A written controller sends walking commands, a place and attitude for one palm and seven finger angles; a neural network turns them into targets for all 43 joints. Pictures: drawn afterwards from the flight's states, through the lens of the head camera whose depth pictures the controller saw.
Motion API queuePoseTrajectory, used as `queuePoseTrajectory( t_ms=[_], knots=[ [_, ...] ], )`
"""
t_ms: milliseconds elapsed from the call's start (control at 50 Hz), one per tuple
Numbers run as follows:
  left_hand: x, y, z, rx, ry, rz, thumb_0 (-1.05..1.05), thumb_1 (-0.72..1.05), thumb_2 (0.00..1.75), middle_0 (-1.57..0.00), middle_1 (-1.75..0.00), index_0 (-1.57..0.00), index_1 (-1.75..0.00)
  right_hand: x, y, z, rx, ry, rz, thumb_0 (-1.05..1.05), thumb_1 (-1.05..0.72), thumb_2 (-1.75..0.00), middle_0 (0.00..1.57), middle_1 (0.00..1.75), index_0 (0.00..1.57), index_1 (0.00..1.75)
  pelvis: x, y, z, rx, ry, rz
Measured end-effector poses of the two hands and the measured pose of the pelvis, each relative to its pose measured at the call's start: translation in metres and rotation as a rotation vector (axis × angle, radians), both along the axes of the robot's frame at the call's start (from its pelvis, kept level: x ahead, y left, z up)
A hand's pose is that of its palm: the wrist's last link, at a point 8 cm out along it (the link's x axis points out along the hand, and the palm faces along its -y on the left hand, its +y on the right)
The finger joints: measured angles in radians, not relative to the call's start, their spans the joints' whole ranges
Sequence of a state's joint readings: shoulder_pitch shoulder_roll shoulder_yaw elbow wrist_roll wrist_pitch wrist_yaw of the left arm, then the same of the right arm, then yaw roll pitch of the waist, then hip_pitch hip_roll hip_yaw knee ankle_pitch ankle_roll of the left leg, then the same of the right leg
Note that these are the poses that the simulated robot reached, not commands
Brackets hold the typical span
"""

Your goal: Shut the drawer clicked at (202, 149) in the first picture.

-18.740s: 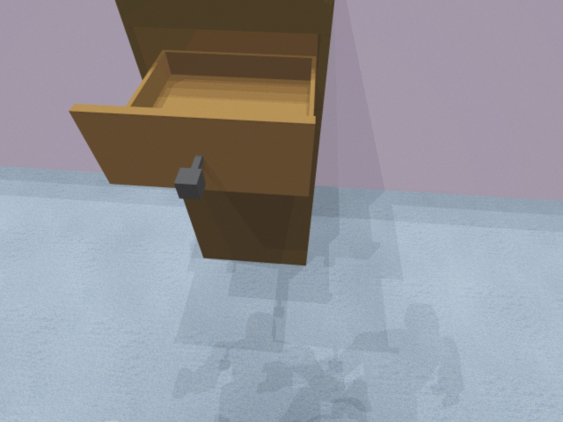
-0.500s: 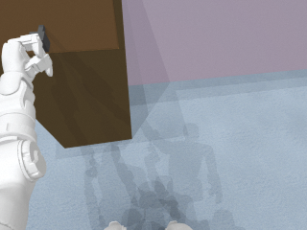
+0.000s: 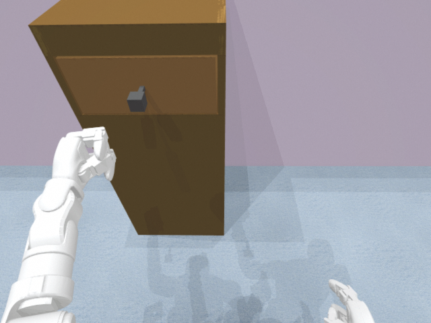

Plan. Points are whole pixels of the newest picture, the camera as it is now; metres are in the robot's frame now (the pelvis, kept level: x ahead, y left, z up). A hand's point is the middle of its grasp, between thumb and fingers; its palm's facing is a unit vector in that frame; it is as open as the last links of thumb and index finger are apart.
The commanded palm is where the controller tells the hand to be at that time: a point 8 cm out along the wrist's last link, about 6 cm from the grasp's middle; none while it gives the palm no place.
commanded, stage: draw the hand back to the body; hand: left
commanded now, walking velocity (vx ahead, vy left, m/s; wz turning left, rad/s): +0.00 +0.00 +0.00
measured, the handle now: (139, 97) +0.62 +0.22 +0.10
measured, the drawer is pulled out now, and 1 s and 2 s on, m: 0.00 0.00 0.00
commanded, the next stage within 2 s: step back with the hand held close in 0.84 s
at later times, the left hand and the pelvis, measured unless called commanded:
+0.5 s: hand (59, 221) +0.22 +0.22 +0.17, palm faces +0.36 -0.87 -0.33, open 3.3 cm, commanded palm +0.17 +0.26 +0.18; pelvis -0.01 -0.01 +0.02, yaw +0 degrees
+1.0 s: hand (23, 256) +0.17 +0.24 +0.18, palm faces +0.41 -0.83 -0.37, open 3.3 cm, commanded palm +0.12 +0.28 +0.19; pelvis -0.01 +0.00 +0.02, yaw +0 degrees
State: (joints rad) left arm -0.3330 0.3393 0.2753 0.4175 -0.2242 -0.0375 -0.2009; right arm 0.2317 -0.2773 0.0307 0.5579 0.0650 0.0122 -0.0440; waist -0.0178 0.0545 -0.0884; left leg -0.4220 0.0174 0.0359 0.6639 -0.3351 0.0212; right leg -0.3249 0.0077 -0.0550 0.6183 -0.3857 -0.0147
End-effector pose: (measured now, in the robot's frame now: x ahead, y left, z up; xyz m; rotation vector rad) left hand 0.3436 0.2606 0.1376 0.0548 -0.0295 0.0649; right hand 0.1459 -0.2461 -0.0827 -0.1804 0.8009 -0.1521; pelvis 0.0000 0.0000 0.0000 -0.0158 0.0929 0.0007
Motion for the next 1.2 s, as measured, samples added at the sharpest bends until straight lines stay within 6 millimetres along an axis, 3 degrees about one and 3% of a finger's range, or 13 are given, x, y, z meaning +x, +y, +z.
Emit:
queuePoseTrajectory(
  t_ms=[180,340,520,720,820,1000,1200],
  knots=[
    [-0.070,-0.001,0.016,0.187,-0.035,0.199,0.02,0.90,0.90,-1.40,-1.60,-1.40,-1.60,0.024,0.017,0.018,0.017,-0.080,0.071,0.01,-0.91,-0.90,0.20,0.30,0.20,0.30,-0.008,-0.005,0.013,0.015,-0.092,-0.002],
    [-0.113,0.002,0.031,0.246,-0.071,0.269,0.02,0.90,0.90,-1.40,-1.60,-1.40,-1.60,0.019,0.022,0.017,0.027,-0.068,0.097,0.01,-0.91,-0.90,0.20,0.30,0.20,0.30,-0.011,-0.009,0.020,0.019,-0.143,-0.003],
    [-0.165,0.002,0.045,0.318,-0.101,0.288,0.02,0.90,0.90,-1.40,-1.60,-1.40,-1.60,0.012,0.014,0.015,0.023,-0.064,0.080,0.01,-0.90,-0.90,0.20,0.30,0.20,0.30,-0.008,-0.011,0.021,0.016,-0.169,-0.009],
    [-0.215,0.005,0.058,0.396,-0.105,0.323,0.02,0.90,0.90,-1.41,-1.60,-1.40,-1.60,0.020,0.012,0.022,0.003,-0.119,0.081,0.01,-0.91,-0.90,0.20,0.30,0.20,0.30,-0.008,-0.010,0.021,0.011,-0.176,-0.004],
    [-0.222,0.010,0.058,0.396,-0.111,0.354,0.02,0.89,0.90,-1.41,-1.60,-1.40,-1.60,0.025,0.019,0.024,0.000,-0.134,0.104,0.01,-0.91,-0.90,0.20,0.30,0.20,0.30,-0.010,-0.008,0.021,0.011,-0.180,0.006],
    [-0.213,0.013,0.056,0.374,-0.126,0.343,0.02,0.90,0.90,-1.41,-1.60,-1.40,-1.60,0.027,0.031,0.027,0.011,-0.145,0.117,0.01,-0.90,-0.90,0.20,0.30,0.20,0.30,-0.009,-0.004,0.020,0.010,-0.179,0.003],
    [-0.206,0.023,0.055,0.468,-0.077,0.240,0.02,0.89,0.90,-1.41,-1.60,-1.40,-1.60,0.007,0.021,0.023,-0.017,-0.051,0.025,0.01,-0.90,-0.90,0.20,0.30,0.20,0.30,-0.017,0.010,0.020,0.003,-0.096,-0.004]
  ],
)
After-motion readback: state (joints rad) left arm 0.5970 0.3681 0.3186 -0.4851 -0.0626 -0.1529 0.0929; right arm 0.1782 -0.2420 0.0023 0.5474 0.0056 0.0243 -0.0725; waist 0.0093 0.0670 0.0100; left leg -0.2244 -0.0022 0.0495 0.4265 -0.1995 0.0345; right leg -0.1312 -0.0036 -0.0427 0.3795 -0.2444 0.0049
